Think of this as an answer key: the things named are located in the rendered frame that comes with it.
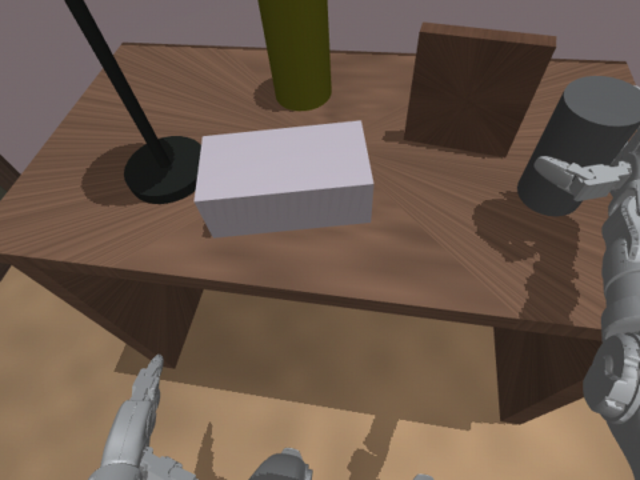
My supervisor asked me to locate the left robot hand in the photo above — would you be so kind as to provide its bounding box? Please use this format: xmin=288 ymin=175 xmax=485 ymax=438
xmin=100 ymin=354 xmax=199 ymax=480

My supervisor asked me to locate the right robot arm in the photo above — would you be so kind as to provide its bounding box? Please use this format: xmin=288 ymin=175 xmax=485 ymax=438
xmin=583 ymin=179 xmax=640 ymax=480

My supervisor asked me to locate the right robot hand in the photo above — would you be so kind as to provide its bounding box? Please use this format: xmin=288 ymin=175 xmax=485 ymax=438
xmin=534 ymin=85 xmax=640 ymax=201

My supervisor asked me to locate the desk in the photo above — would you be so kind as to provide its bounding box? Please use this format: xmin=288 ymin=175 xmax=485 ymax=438
xmin=0 ymin=42 xmax=637 ymax=425

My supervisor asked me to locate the bed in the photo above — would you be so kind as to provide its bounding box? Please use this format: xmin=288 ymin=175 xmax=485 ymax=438
xmin=0 ymin=154 xmax=21 ymax=282

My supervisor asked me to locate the desk lamp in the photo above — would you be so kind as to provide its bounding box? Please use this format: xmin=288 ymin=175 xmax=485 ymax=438
xmin=64 ymin=0 xmax=201 ymax=204

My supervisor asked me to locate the left robot arm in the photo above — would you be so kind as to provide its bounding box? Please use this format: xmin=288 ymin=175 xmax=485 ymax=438
xmin=88 ymin=463 xmax=143 ymax=480

